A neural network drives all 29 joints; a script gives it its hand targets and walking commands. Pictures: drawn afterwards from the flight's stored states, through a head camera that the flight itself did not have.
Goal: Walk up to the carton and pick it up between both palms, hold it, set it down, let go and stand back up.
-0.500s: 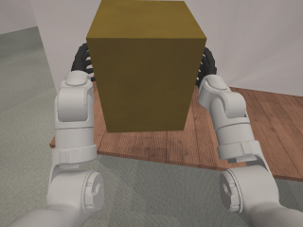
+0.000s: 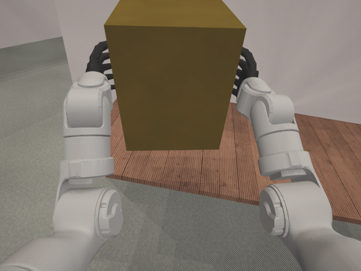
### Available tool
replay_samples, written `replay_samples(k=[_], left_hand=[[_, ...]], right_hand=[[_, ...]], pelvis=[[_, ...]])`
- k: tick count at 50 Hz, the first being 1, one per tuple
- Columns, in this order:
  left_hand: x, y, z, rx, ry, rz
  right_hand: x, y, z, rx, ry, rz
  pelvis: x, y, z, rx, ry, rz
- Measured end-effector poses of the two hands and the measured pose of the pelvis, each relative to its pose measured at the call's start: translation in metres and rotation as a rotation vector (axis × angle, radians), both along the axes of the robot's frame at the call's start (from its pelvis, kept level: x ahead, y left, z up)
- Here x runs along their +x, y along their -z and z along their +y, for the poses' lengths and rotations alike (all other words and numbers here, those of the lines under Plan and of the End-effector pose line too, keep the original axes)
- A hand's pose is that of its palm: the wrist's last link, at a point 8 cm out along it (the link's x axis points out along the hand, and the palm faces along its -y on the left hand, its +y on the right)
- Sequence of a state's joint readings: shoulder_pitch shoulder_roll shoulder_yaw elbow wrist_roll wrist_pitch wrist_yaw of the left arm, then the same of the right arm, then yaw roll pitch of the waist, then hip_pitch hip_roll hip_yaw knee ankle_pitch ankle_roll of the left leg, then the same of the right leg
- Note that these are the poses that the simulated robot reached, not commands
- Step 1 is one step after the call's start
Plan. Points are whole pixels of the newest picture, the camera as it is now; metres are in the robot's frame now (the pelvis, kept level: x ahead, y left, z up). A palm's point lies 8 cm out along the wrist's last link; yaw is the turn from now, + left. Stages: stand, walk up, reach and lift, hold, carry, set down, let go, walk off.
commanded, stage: hold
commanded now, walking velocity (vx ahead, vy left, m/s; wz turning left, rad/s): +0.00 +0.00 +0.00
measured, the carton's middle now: (172, 74) +0.43 +0.02 +0.27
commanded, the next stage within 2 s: none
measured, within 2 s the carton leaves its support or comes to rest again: neither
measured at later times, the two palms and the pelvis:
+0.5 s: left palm (95, 83) +0.37 +0.17 +0.27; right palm (243, 85) +0.38 -0.12 +0.28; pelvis +0.02 +0.01 +0.00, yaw +0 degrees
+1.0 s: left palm (96, 80) +0.37 +0.16 +0.27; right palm (245, 83) +0.38 -0.13 +0.28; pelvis +0.02 +0.01 +0.00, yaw +0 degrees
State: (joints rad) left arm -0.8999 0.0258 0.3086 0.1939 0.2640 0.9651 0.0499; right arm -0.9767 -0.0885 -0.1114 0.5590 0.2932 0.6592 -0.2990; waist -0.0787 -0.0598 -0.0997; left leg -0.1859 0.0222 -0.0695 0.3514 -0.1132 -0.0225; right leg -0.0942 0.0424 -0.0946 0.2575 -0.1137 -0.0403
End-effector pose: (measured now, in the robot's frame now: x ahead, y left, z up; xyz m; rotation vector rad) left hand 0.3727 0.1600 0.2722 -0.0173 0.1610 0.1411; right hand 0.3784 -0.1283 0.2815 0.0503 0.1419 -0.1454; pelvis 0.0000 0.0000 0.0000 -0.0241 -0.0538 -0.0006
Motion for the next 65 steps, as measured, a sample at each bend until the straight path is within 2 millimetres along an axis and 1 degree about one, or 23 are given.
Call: replay_samples(k=[4,8,16,24,37,53,57,65], left_hand=[[0.005,-0.007,0.002,0.006,0.002,-0.005],[0.006,-0.008,0.004,0.014,0.004,-0.007],[0.003,0.002,0.007,0.025,-0.002,-0.005],[0.002,0.007,0.005,0.019,-0.003,-0.006],[0.003,0.001,0.000,0.019,0.001,-0.010],[0.001,0.000,0.002,0.016,-0.005,-0.006],[-0.003,0.003,0.003,0.019,-0.001,-0.011],[-0.013,0.010,0.005,0.023,-0.011,-0.006]], right_hand=[[0.004,-0.011,0.002,-0.012,0.005,0.001],[0.006,-0.015,0.004,-0.013,0.007,0.001],[0.004,-0.006,0.007,-0.012,0.002,0.002],[0.003,0.002,0.005,-0.007,0.002,0.001],[0.003,-0.003,0.000,-0.007,0.005,-0.003],[0.002,-0.003,0.002,-0.008,0.003,0.001],[-0.002,-0.002,0.003,-0.012,0.006,-0.009],[-0.012,0.011,0.005,0.006,0.007,-0.008]], pelvis=[[0.003,0.000,0.000,-0.001,-0.007,0.007],[0.008,-0.001,0.002,0.001,-0.012,0.001],[0.016,-0.002,0.006,0.003,-0.009,-0.025],[0.019,-0.002,0.010,0.002,0.002,-0.037],[0.019,-0.002,0.011,0.002,0.011,-0.040],[0.017,-0.002,0.008,0.003,0.003,-0.039],[0.017,-0.003,0.007,0.002,0.002,-0.052],[0.013,-0.002,0.006,0.003,-0.001,-0.070]])
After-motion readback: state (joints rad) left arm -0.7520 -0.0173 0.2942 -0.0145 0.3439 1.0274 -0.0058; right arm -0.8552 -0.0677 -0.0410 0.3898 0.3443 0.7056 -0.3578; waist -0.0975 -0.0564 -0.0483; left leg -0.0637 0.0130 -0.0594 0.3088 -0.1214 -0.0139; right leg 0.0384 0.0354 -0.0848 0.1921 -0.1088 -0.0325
